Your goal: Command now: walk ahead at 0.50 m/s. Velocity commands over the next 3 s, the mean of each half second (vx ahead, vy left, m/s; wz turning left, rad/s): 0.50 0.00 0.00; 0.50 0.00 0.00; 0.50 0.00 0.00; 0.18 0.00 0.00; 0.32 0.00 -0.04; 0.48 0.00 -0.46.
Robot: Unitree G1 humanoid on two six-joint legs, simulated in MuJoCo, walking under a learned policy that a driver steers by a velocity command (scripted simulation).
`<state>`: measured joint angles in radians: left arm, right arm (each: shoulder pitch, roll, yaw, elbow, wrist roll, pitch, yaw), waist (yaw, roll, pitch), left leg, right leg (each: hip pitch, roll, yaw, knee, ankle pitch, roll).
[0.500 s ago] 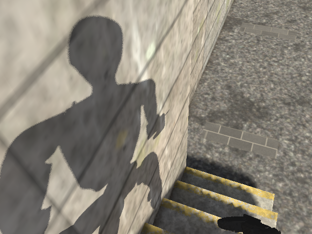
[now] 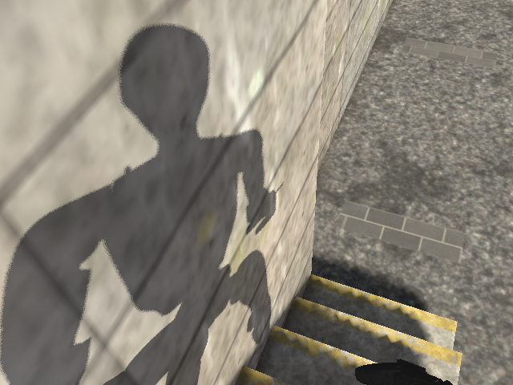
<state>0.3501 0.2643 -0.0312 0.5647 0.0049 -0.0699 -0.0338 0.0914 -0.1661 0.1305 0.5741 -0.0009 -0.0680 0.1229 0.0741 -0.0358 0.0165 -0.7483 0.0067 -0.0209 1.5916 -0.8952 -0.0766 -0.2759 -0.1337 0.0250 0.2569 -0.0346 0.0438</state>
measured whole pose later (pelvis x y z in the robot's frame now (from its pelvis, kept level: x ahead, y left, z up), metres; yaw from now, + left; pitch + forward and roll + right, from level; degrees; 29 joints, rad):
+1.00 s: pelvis +0.00 +0.00 +0.00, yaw +0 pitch +2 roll +5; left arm 0.38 0.22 -0.05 0.55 -0.02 -0.07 -0.05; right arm 0.10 -0.14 0.14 0.61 0.00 -0.06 0.13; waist 0.10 -0.04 0.02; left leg -0.73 0.02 -0.01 1.58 -0.88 -0.10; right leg -0.24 -0.14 0.04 0.21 -0.01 0.05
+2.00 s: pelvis -0.01 +0.01 +0.00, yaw +0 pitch +0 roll +4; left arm 0.45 0.21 -0.05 0.54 -0.01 -0.06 -0.05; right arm 0.14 -0.15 0.14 0.67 -0.02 -0.05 0.14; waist 0.10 -0.02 0.04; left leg -0.74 0.03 -0.02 1.61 -0.88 -0.10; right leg -0.22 -0.12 0.03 0.21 0.00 0.06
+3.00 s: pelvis +0.02 -0.03 -0.02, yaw -13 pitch +5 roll +6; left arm 0.41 0.37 0.02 0.63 -0.02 -0.08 0.00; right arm 0.18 -0.24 0.02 0.54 -0.11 -0.05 0.06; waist 0.03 -0.05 -0.01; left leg -0.80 -0.09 0.05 1.96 -0.88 -0.03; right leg -0.44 0.04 0.24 0.54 -0.19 -0.07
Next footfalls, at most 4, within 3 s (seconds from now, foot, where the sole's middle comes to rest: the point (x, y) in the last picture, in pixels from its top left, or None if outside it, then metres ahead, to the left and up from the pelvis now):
none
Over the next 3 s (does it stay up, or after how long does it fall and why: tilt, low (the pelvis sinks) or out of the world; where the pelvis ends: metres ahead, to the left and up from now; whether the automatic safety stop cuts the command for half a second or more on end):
stays up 0.02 -0.03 -0.02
